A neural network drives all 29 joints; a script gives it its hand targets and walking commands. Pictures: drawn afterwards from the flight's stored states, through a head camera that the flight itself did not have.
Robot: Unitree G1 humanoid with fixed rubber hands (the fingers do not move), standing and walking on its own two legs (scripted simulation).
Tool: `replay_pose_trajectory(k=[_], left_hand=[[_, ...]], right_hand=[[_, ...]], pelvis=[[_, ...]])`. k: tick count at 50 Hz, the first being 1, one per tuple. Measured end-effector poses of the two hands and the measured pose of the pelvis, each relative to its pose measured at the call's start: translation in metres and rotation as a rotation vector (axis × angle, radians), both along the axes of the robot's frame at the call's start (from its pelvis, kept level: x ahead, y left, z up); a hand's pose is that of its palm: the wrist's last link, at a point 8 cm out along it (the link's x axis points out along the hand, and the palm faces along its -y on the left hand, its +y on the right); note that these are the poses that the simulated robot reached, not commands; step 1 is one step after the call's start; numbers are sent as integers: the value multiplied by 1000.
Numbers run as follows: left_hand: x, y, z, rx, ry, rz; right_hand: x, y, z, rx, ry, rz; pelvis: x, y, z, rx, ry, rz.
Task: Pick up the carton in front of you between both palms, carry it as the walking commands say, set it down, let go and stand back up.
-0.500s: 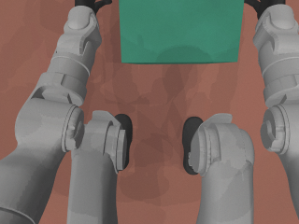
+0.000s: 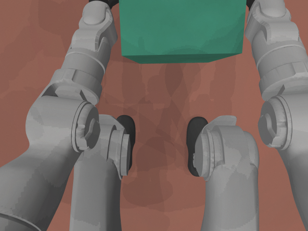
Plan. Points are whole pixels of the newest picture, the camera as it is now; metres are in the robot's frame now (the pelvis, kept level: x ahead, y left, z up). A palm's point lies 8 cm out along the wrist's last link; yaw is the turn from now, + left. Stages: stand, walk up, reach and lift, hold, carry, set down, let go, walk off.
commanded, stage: reach and lift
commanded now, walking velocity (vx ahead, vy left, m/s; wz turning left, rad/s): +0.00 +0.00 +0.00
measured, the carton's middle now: (176, 14) +0.53 -0.04 -0.25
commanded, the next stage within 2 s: none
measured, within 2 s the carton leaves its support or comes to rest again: leaves its support in 0.10 s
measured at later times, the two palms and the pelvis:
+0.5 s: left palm out of the picture +0.51 +0.10 -0.01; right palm out of the picture +0.50 -0.20 -0.01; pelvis +0.00 +0.01 +0.06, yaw -3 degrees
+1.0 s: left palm out of the picture +0.48 +0.11 +0.14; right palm out of the picture +0.46 -0.19 +0.13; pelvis +0.03 +0.01 +0.18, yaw -4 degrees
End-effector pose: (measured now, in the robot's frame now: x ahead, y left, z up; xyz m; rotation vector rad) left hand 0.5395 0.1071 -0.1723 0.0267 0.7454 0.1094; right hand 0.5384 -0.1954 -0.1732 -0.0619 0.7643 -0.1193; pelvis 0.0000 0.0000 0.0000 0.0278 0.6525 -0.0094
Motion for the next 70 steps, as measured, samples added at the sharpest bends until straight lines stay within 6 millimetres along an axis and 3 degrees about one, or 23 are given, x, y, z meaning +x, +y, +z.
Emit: replay_pose_trajectory(k=[5, 9, 12, 16, 25, 36, 45, 70], left_hand=[[4, 2, 5, 1, 15, -4], [4, 2, 20, -6, -11, 12], [0, 0, 39, -18, -46, 25], [-10, -4, 77, -36, -88, 30], [-32, -5, 162, -45, -66, 29], [-40, -1, 230, -36, -76, 10], [-50, 1, 280, -42, -82, 9], [-92, 13, 442, -46, -76, 5]], right_hand=[[-1, 1, 2, 11, 15, 12], [-4, 2, 11, 13, -9, -3], [-8, 2, 31, 20, -42, -29], [-17, -3, 73, 35, -85, -53], [-42, -4, 161, 46, -63, -77], [-56, 1, 225, 42, -72, -86], [-69, 4, 274, 54, -79, -103], [-112, 16, 436, 66, -73, -121]], pelvis=[[5, 1, -6, -4, -1, 2], [8, 1, -7, -3, 10, 1], [9, 2, -4, -2, 19, -8], [8, 4, 7, -4, 32, -22], [0, 5, 59, 1, 62, -45], [4, 8, 114, -2, 84, -44], [20, 8, 157, -6, 60, -52], [75, 6, 301, -28, -198, -59]])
